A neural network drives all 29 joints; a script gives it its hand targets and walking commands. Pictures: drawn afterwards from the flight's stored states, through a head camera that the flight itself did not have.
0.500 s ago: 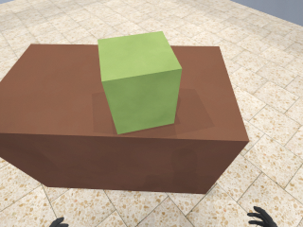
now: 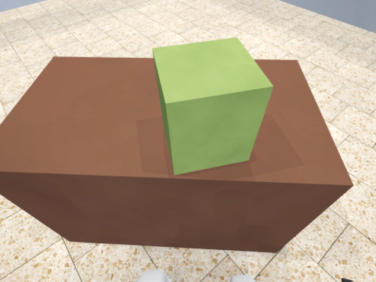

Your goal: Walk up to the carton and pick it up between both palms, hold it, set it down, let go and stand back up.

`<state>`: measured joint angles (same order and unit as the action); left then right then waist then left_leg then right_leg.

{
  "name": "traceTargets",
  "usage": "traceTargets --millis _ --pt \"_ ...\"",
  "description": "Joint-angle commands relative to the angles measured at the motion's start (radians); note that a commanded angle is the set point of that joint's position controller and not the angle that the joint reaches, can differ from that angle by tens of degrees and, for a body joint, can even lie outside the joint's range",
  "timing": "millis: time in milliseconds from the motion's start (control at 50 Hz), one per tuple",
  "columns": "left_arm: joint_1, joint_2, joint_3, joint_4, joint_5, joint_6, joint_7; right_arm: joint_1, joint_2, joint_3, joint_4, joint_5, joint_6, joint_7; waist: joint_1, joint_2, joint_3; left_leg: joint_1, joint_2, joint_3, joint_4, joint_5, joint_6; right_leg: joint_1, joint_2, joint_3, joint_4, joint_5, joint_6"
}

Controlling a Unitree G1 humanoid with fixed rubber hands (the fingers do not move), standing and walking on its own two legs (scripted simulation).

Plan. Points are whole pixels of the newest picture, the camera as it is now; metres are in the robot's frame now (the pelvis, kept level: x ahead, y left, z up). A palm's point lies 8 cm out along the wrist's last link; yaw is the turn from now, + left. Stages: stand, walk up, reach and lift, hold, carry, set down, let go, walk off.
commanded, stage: walk up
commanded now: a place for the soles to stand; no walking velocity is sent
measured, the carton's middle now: (204, 108) +0.50 -0.02 +0.07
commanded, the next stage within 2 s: none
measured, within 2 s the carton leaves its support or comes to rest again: neither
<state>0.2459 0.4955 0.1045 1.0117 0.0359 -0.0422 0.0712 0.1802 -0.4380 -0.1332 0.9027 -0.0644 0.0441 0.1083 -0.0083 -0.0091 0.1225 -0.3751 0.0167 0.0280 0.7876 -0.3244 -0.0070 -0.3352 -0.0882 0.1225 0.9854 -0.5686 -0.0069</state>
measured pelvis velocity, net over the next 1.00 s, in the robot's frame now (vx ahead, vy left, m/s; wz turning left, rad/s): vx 0.08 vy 0.06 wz -0.07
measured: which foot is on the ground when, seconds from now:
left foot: down 0.00-1.00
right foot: up 0.00-0.18, down 0.20-1.00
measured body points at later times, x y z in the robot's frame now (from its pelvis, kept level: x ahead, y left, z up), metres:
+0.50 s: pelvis +0.09 +0.05 +0.02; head +0.14 +0.05 +0.46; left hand +0.20 +0.34 -0.11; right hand +0.18 -0.26 -0.11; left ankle +0.09 +0.18 -0.70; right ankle +0.10 -0.05 -0.70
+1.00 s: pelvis +0.08 +0.06 +0.03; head +0.12 +0.07 +0.47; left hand +0.23 +0.35 -0.11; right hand +0.18 -0.26 -0.08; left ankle +0.09 +0.18 -0.70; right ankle +0.10 -0.06 -0.70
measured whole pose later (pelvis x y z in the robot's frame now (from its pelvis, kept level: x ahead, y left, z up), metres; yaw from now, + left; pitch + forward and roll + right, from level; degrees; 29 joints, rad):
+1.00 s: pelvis +0.08 +0.06 +0.03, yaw -4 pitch -4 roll +0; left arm 0.03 0.38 0.02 1.02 0.01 0.01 -0.02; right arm 0.04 -0.36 -0.02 1.03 0.00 -0.03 -0.02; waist 0.00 -0.03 0.15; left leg -0.21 0.03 0.03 0.60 -0.33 -0.01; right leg -0.25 0.02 0.00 0.58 -0.27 -0.01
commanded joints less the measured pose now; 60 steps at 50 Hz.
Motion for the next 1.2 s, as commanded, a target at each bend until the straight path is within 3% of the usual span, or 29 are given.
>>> traceTargets --millis 0,40,80,100,120,140,160,180,200,220,240,280,340,360,380,400,420,440,460,480,520,540,560,620,680,780,880,1120,1180 --pt "0.033 0.221 0.031 -0.068 -0.029 -0.036 -0.002 -0.048 -0.282 -0.056 -0.150 0.019 -0.018 -0.028 -0.033 0.194 0.001 0.071 0.300 -0.528 -0.540 -0.535 0.290 -0.309 0.034 -0.073 0.184 0.013 -0.020" --pt "0.064 0.184 0.020 -0.060 -0.024 -0.048 -0.016 0.004 -0.237 -0.037 -0.128 0.029 -0.041 -0.043 -0.023 0.158 -0.019 0.110 0.271 -0.449 -0.478 -0.331 0.265 -0.254 0.027 -0.071 0.058 0.067 -0.012" --pt "0.034 0.175 0.012 -0.085 -0.010 -0.046 -0.033 0.029 -0.248 -0.030 -0.112 0.039 -0.055 -0.060 -0.016 0.120 -0.019 0.058 0.319 -0.463 -0.473 -0.227 0.268 -0.165 0.006 -0.082 -0.059 0.068 -0.020" --pt "0.041 0.173 0.013 -0.098 -0.007 -0.044 -0.038 -0.012 -0.244 -0.022 -0.117 0.043 -0.060 -0.072 0.009 0.114 -0.020 0.016 0.345 -0.451 -0.446 -0.131 0.265 -0.104 -0.003 -0.064 -0.131 0.088 -0.027" --pt "0.052 0.154 0.010 -0.092 -0.003 -0.041 -0.043 -0.051 -0.226 -0.007 -0.124 0.048 -0.064 -0.080 0.034 0.081 -0.023 -0.018 0.336 -0.398 -0.401 0.004 0.249 -0.011 0.003 -0.070 -0.237 0.148 -0.032" --pt "0.115 0.128 0.007 -0.074 -0.006 -0.046 -0.043 -0.099 -0.196 0.013 -0.137 0.059 -0.069 -0.085 0.088 0.078 -0.065 -0.077 0.290 -0.296 -0.295 0.157 0.201 0.153 0.018 -0.078 -0.389 0.287 -0.043" --pt "0.146 0.125 0.010 -0.059 -0.002 -0.051 -0.040 -0.097 -0.142 0.040 -0.131 0.072 -0.073 -0.088 0.106 0.027 -0.106 -0.109 0.238 -0.212 -0.170 0.267 0.140 0.256 0.028 -0.045 -0.476 0.356 -0.043" --pt "0.105 0.169 0.016 -0.091 0.004 -0.054 -0.034 -0.034 -0.077 0.064 -0.126 0.089 -0.077 -0.090 0.085 -0.209 -0.110 -0.167 0.101 -0.076 0.051 0.152 0.044 0.255 -0.145 0.270 -0.687 0.407 -0.089" --pt "-0.024 0.203 0.016 -0.138 -0.006 -0.053 -0.034 0.018 -0.092 0.060 -0.095 0.088 -0.060 -0.098 0.026 -0.212 -0.060 -0.192 -0.023 -0.003 0.091 -0.200 -0.006 0.190 -0.240 0.462 -0.722 0.361 -0.135" --pt "-0.050 0.236 0.023 -0.147 -0.015 -0.045 -0.043 0.019 -0.180 0.034 -0.070 0.079 -0.051 -0.112 0.026 -0.137 -0.079 -0.057 -0.002 -0.089 0.136 -0.305 0.021 0.071 -0.287 0.491 -0.685 0.239 -0.246" --pt "-0.058 0.215 0.016 -0.137 -0.014 -0.041 -0.043 0.013 -0.192 0.030 -0.048 0.077 -0.059 -0.113 0.014 -0.131 -0.066 -0.036 0.012 -0.107 0.133 -0.302 0.024 0.044 -0.280 0.455 -0.645 0.277 -0.292" --pt "-0.053 0.158 0.007 -0.145 -0.023 -0.036 -0.041 0.018 -0.169 0.034 -0.034 0.073 -0.070 -0.115 0.016 -0.119 -0.114 -0.048 0.019 -0.099 0.097 -0.257 0.029 0.140 -0.221 0.280 -0.592 0.472 -0.244" --pt "-0.028 0.136 -0.002 -0.134 -0.029 -0.036 -0.038 0.035 -0.139 0.048 -0.005 0.072 -0.083 -0.127 0.020 -0.133 -0.190 0.002 0.020 -0.079 -0.077 -0.122 0.031 0.267 -0.189 0.166 -0.478 0.841 -0.201" --pt "-0.053 0.125 -0.009 -0.133 -0.030 -0.029 -0.041 0.035 -0.121 0.054 0.007 0.074 -0.092 -0.129 0.000 -0.123 -0.208 0.081 0.013 -0.049 -0.197 -0.038 0.027 0.238 -0.155 0.099 -0.430 0.918 -0.179" --pt "-0.096 0.112 -0.014 -0.145 -0.035 -0.020 -0.045 0.062 -0.114 0.053 0.022 0.075 -0.103 -0.131 -0.020 -0.107 -0.232 0.178 0.016 -0.037 -0.302 0.129 0.027 0.203 -0.125 0.041 -0.378 0.938 -0.149" --pt "-0.105 0.089 -0.023 -0.154 -0.043 -0.014 -0.046 0.073 -0.143 0.044 0.028 0.068 -0.113 -0.137 -0.024 -0.097 -0.260 0.271 0.067 -0.111 -0.316 0.338 0.047 0.130 -0.090 0.000 -0.325 0.856 -0.104" --pt "-0.122 0.069 -0.029 -0.171 -0.048 -0.009 -0.048 0.067 -0.207 0.030 0.029 0.056 -0.118 -0.144 -0.026 0.005 -0.264 0.335 0.179 -0.274 -0.314 0.506 0.098 0.019 -0.017 -0.047 -0.255 0.714 -0.053" --pt "-0.113 0.062 -0.031 -0.159 -0.043 0.005 -0.051 -0.001 -0.244 0.032 0.008 0.054 -0.122 -0.148 0.001 0.049 -0.206 0.292 0.289 -0.395 -0.317 0.526 0.172 -0.045 0.046 -0.076 -0.254 0.447 -0.014" --pt "-0.110 0.090 -0.023 -0.133 -0.038 0.017 -0.051 -0.061 -0.245 0.036 0.003 0.070 -0.118 -0.146 0.009 0.046 -0.169 0.190 0.316 -0.356 -0.282 0.506 0.244 0.033 0.047 -0.090 -0.278 0.276 -0.015" --pt "-0.108 0.086 -0.023 -0.134 -0.029 0.012 -0.052 -0.081 -0.225 0.041 0.003 0.069 -0.117 -0.141 0.026 0.034 -0.171 0.173 0.281 -0.316 -0.248 0.510 0.203 0.067 0.027 -0.066 -0.355 0.339 -0.028" --pt "-0.122 0.097 -0.023 -0.123 -0.025 0.000 -0.061 -0.102 -0.181 0.052 -0.002 0.080 -0.114 -0.140 0.012 0.019 -0.226 0.185 0.154 -0.152 -0.205 0.512 0.101 0.157 -0.022 -0.008 -0.396 0.665 -0.064" --pt "-0.139 0.112 -0.022 -0.127 -0.027 0.000 -0.065 -0.077 -0.176 0.054 0.008 0.081 -0.112 -0.141 0.001 0.039 -0.254 0.188 0.113 -0.115 -0.184 0.524 0.069 0.185 -0.037 0.000 -0.373 0.777 -0.085" --pt "-0.160 0.117 -0.021 -0.133 -0.034 0.004 -0.065 -0.057 -0.179 0.053 0.023 0.080 -0.109 -0.144 -0.003 0.057 -0.260 0.197 0.103 -0.116 -0.182 0.532 0.060 0.184 -0.037 -0.007 -0.349 0.802 -0.095" --pt "-0.174 0.091 -0.034 -0.123 -0.040 0.022 -0.064 -0.087 -0.199 0.045 0.035 0.070 -0.107 -0.147 -0.004 0.110 -0.248 0.265 0.175 -0.183 -0.211 0.585 0.112 0.104 0.004 -0.041 -0.325 0.673 -0.066" --pt "-0.197 0.089 -0.036 -0.115 -0.035 0.031 -0.068 -0.100 -0.205 0.045 0.025 0.072 -0.106 -0.150 -0.007 0.108 -0.241 0.254 0.222 -0.218 -0.242 0.600 0.143 0.096 0.024 -0.055 -0.326 0.562 -0.052" --pt "-0.211 0.096 -0.041 -0.089 -0.032 0.033 -0.077 -0.156 -0.195 0.052 0.025 0.070 -0.100 -0.147 0.007 0.094 -0.239 0.199 0.163 -0.154 -0.257 0.421 0.091 0.171 0.002 -0.016 -0.397 0.627 -0.072" --pt "-0.242 0.102 -0.037 -0.063 -0.026 0.035 -0.085 -0.192 -0.190 0.060 0.043 0.065 -0.099 -0.140 0.013 0.042 -0.205 0.172 0.148 -0.164 -0.330 0.179 0.073 0.179 -0.008 0.011 -0.468 0.517 -0.075" --pt "-0.261 0.081 -0.040 0.002 -0.022 0.025 -0.095 -0.189 -0.160 0.075 0.103 0.060 -0.096 -0.123 0.002 -0.030 -0.152 0.238 0.108 -0.113 -0.436 0.078 0.048 0.146 -0.020 0.043 -0.655 0.401 -0.053" --pt "-0.253 0.079 -0.039 0.002 -0.023 0.023 -0.094 -0.179 -0.160 0.075 0.117 0.058 -0.097 -0.122 0.002 -0.016 -0.145 0.248 0.103 -0.099 -0.452 0.064 0.043 0.130 -0.024 0.054 -0.677 0.364 -0.055"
